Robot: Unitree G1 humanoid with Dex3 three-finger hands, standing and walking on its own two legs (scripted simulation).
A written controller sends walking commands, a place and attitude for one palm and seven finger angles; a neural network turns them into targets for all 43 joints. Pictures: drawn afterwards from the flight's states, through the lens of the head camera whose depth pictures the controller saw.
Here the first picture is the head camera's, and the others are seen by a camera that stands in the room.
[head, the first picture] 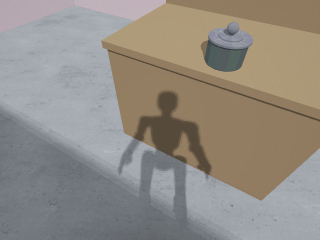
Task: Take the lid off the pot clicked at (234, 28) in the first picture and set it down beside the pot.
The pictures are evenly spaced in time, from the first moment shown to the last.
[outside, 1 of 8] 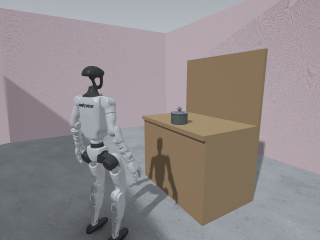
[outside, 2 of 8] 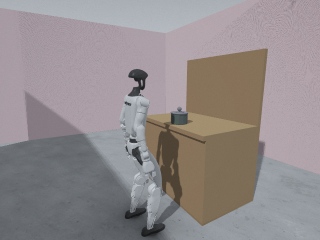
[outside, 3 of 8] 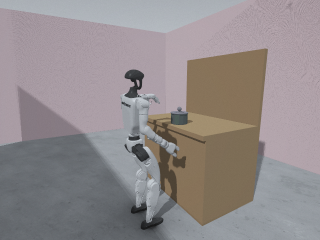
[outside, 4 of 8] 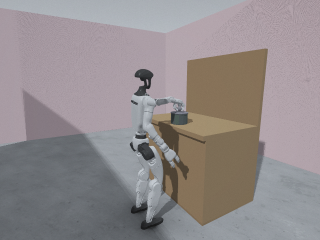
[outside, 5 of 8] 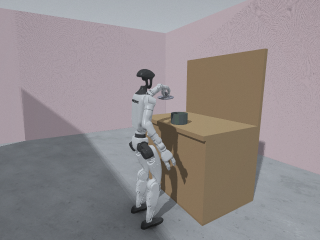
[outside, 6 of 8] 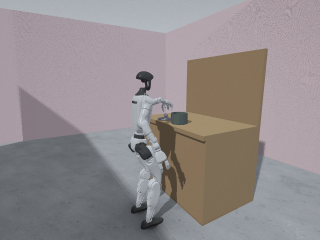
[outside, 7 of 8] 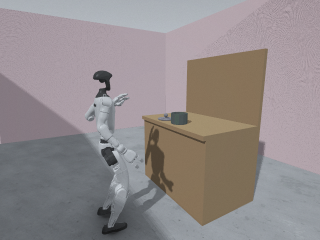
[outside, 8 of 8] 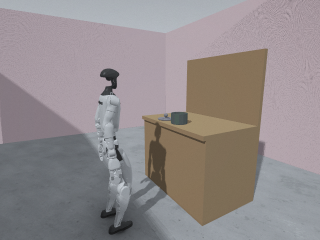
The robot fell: no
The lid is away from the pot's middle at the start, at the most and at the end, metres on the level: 0.00 0.24 0.23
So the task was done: yes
